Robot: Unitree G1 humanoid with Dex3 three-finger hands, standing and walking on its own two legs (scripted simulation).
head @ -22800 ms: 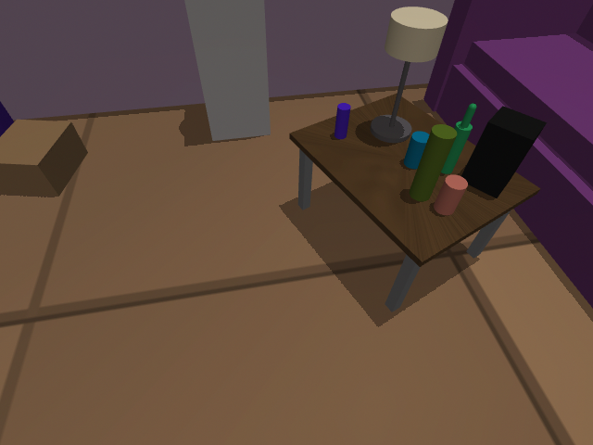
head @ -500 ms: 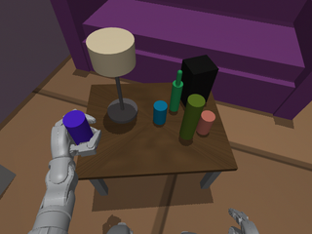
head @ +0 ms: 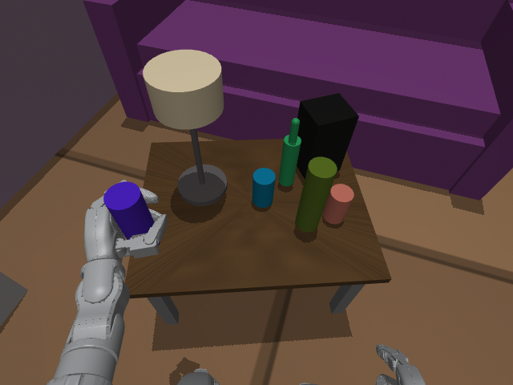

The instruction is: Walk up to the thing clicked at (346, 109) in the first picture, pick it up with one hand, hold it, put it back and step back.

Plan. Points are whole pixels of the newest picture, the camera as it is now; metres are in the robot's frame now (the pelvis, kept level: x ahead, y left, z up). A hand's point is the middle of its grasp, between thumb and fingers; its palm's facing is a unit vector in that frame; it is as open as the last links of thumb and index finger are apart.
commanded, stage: hold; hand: left
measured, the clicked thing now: (135, 220) +0.34 +0.19 +0.07
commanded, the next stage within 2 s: crouch in 0.12 s
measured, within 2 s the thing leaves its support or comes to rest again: neither
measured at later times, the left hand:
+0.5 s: hand (145, 228) +0.35 +0.19 +0.02, palm faces +0.23 -0.97 -0.03, open 6.5 cm
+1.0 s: hand (157, 214) +0.46 +0.22 -0.10, palm faces +0.25 -0.97 -0.03, open 6.4 cm
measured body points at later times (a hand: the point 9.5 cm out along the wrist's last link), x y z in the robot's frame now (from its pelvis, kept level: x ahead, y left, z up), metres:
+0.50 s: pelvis -0.02 +0.00 -0.01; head +0.05 +0.01 +0.43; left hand +0.33 +0.24 +0.02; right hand +0.12 -0.25 -0.13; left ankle +0.04 +0.14 -0.70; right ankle -0.01 -0.13 -0.70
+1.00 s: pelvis -0.02 +0.01 -0.11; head +0.14 +0.03 +0.31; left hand +0.44 +0.27 -0.09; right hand +0.01 -0.25 -0.23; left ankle +0.04 +0.14 -0.70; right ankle -0.01 -0.13 -0.70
